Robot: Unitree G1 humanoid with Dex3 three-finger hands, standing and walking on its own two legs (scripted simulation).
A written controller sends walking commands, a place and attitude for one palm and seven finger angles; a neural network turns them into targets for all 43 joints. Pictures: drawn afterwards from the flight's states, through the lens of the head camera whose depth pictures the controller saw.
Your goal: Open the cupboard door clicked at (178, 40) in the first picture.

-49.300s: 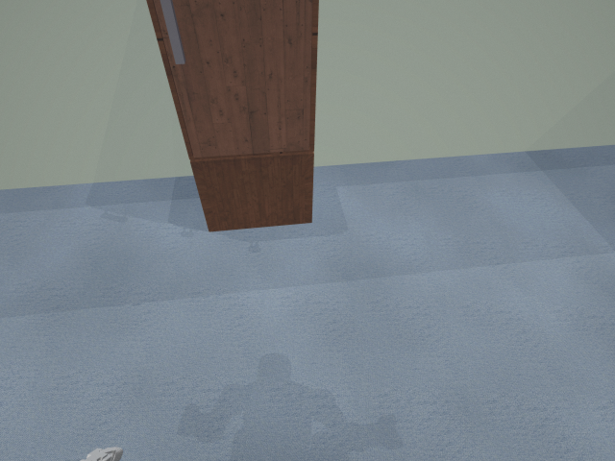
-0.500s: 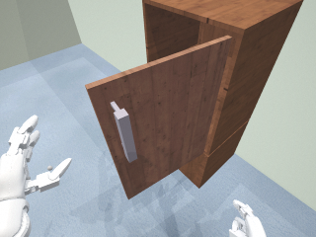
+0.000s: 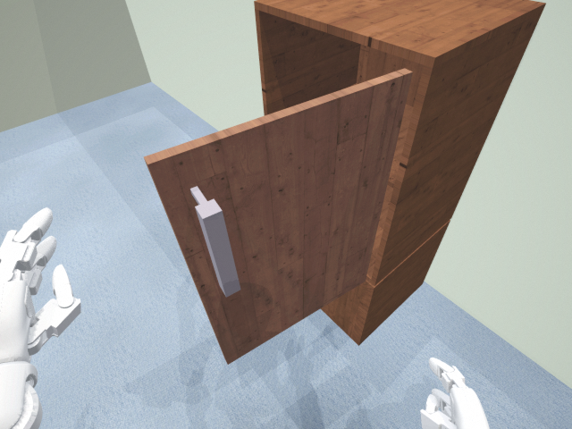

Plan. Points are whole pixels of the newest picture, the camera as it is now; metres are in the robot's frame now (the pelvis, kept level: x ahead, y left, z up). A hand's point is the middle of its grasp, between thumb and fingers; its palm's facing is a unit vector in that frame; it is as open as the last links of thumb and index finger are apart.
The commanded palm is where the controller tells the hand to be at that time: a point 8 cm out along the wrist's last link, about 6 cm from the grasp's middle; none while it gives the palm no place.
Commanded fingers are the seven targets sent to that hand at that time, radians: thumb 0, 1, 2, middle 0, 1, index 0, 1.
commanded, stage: draw the hand back to the body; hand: left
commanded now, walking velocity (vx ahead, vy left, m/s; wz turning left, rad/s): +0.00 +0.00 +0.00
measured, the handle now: (214, 243) +0.33 +0.15 +0.10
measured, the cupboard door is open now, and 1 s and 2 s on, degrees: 81 81 81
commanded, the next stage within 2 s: step back with the hand held close in 0.06 s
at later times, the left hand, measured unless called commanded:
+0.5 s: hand (51, 332) +0.17 +0.28 +0.14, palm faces +0.35 -0.79 -0.51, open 7.4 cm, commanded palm +0.11 +0.32 +0.17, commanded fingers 0.00 0.90 0.90 -0.20 -0.30 -0.20 -0.30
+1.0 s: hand out of the picture +0.07 +0.29 +0.15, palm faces +0.45 -0.79 -0.42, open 7.4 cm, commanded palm +0.00 +0.34 +0.17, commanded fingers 0.00 0.90 0.90 -0.20 -0.30 -0.20 -0.30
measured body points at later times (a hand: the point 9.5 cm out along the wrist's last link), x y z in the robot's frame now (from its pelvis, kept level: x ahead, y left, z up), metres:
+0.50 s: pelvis -0.04 +0.02 +0.00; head -0.02 +0.01 +0.44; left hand +0.14 +0.32 +0.17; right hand +0.14 -0.23 -0.09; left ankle -0.02 +0.12 -0.74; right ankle -0.03 -0.11 -0.74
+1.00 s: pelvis -0.13 +0.04 -0.03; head -0.11 +0.06 +0.42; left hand +0.04 +0.33 +0.17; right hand +0.03 -0.21 -0.11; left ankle -0.02 +0.12 -0.74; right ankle -0.03 -0.10 -0.74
